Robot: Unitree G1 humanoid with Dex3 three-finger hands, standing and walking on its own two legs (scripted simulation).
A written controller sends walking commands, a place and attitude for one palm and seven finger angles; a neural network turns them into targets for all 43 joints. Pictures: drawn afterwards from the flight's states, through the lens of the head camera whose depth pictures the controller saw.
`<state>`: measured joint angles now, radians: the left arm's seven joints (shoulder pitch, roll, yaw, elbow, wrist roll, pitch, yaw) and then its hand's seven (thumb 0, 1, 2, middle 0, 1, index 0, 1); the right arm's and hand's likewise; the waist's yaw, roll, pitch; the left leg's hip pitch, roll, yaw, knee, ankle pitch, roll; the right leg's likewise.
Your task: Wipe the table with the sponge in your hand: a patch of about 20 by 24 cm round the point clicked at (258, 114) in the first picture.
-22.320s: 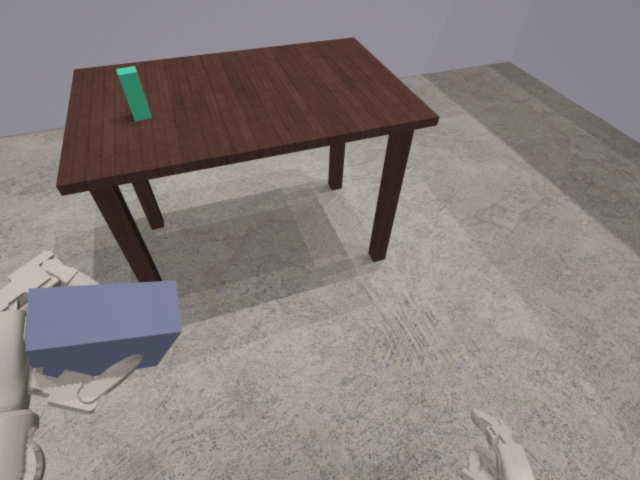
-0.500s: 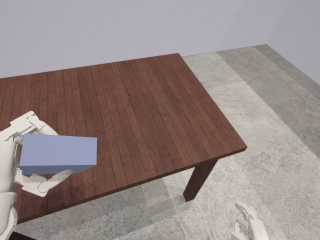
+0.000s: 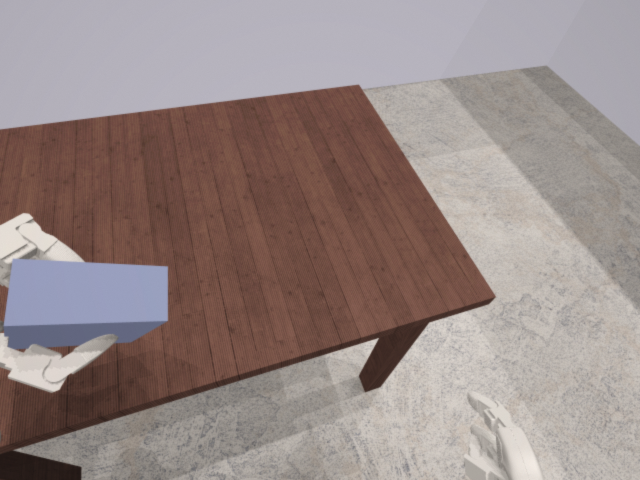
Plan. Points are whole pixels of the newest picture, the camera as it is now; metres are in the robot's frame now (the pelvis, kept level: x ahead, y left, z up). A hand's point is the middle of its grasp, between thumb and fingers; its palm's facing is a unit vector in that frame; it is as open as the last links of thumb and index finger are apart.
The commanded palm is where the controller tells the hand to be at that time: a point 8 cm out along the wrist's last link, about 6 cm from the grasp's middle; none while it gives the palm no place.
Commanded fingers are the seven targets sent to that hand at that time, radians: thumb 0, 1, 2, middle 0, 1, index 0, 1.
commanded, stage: come to a stop and stand still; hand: left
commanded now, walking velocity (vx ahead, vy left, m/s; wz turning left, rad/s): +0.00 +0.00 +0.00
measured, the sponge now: (105, 309) +0.24 +0.24 +0.12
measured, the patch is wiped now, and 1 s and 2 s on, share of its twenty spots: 0.00 0.00 0.00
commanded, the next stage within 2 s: look again from close up in 0.68 s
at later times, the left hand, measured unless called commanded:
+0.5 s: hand (39, 348) +0.19 +0.25 +0.16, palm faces +0.35 -0.85 -0.39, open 9.4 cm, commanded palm +0.13 +0.29 +0.18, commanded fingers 0.00 0.10 1.30 -1.20 -1.60 -1.20 -1.60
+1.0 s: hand (46, 348) +0.19 +0.24 +0.17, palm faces +0.35 -0.85 -0.39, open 9.4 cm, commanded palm +0.13 +0.28 +0.18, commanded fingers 0.00 0.10 1.30 -1.20 -1.60 -1.20 -1.60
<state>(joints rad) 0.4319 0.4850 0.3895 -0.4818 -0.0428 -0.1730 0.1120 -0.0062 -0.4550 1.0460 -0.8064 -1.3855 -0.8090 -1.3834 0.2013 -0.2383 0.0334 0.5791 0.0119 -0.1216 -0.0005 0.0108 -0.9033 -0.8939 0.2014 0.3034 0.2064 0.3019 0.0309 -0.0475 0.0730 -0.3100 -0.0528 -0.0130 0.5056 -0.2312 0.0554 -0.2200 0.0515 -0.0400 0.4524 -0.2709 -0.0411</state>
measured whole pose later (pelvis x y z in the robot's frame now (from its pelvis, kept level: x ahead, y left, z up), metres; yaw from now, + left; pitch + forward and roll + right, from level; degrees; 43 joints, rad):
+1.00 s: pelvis -0.03 +0.00 +0.00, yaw -1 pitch -1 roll -1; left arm 0.43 0.38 0.33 -0.44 -0.04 -0.17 0.10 -0.01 -0.45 1.05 -0.80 -1.39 -0.81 -1.39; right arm 0.21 -0.22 0.05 0.58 0.00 -0.09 -0.04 0.01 -0.90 -0.89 0.20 0.30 0.21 0.30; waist 0.02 0.00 0.00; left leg -0.26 -0.04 0.00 0.43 -0.16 0.05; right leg -0.18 0.06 -0.02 0.39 -0.19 -0.04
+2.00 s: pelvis -0.01 +0.03 +0.00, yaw -1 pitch +1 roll -2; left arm 0.42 0.39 0.33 -0.46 -0.03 -0.27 0.07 -0.01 -0.46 1.05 -0.80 -1.39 -0.81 -1.39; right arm 0.17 -0.18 0.04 0.57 0.00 -0.15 -0.01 0.01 -0.90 -0.89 0.20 0.30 0.21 0.30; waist 0.03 -0.03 0.02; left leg -0.27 -0.08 0.02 0.43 -0.18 0.09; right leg -0.18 0.02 -0.01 0.38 -0.22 0.00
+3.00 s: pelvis -0.02 +0.00 +0.01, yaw +0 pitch +0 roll -2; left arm 0.44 0.36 0.31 -0.41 -0.04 -0.19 0.09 -0.01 -0.46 1.05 -0.80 -1.39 -0.81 -1.39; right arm 0.20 -0.22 0.03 0.59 0.01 -0.11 -0.05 0.01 -0.90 -0.89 0.20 0.30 0.21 0.30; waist 0.02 0.00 0.01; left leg -0.25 -0.04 -0.01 0.41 -0.16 0.06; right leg -0.16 0.06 -0.03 0.34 -0.19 -0.04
